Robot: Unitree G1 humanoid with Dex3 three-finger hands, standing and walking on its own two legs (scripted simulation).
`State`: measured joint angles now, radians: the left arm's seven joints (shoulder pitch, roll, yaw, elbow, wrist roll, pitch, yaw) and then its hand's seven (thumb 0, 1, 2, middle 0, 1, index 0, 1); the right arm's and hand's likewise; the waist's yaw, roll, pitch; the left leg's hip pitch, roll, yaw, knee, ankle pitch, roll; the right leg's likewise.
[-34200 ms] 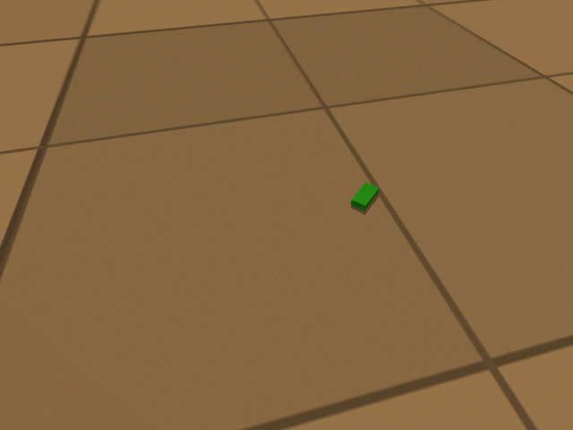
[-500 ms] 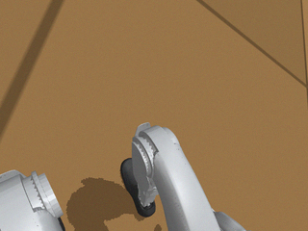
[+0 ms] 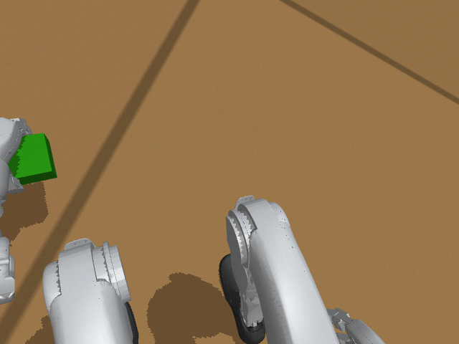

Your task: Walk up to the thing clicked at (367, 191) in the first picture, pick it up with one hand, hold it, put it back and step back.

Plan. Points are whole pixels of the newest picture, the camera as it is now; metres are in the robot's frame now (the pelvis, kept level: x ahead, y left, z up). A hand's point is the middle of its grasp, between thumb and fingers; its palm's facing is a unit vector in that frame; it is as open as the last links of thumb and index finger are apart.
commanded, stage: lift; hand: left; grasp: from above
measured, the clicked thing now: out of the picture +0.48 +0.31 -0.19
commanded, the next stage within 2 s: hold in 1.84 s
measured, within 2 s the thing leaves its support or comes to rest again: neither
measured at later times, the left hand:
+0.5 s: hand out of the picture +0.43 +0.31 -0.08, palm faces -0.46 -0.10 -0.88, open 10.3 cm
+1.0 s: hand out of the picture +0.36 +0.30 +0.12, palm faces -0.40 -0.13 -0.91, open 10.3 cm
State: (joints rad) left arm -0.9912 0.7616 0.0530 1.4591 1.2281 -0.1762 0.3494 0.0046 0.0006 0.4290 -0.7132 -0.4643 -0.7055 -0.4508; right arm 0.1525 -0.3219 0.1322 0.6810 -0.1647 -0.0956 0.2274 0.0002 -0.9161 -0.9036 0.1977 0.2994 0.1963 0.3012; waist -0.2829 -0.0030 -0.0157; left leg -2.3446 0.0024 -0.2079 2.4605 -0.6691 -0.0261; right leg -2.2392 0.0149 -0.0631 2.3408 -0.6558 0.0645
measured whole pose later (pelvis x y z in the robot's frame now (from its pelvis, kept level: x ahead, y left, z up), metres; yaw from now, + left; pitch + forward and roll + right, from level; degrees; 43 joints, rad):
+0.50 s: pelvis +0.00 +0.00 +0.05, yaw +4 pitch +34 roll -8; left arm -0.82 0.67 0.03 1.11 1.12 -0.12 0.14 0.00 0.03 0.39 -0.69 -0.48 -0.68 -0.46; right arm 0.20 -0.30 0.02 0.67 -0.08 0.02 0.13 0.00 -0.92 -0.90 0.20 0.30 0.20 0.30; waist -0.18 0.05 -0.11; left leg -2.24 0.00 -0.14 2.29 -0.66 -0.02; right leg -2.15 -0.02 -0.03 2.21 -0.66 0.06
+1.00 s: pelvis +0.00 +0.00 +0.19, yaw +7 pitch +28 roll -5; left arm -0.46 0.55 -0.08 0.66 0.99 -0.03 0.03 0.01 0.03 0.44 -0.67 -0.50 -0.66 -0.49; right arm 0.14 -0.25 -0.02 0.64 0.01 0.06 0.01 0.00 -0.90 -0.90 0.20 0.30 0.20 0.30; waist -0.08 0.05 -0.19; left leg -1.73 0.03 -0.08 1.84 -0.61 -0.01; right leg -1.67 -0.03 -0.01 1.78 -0.61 0.06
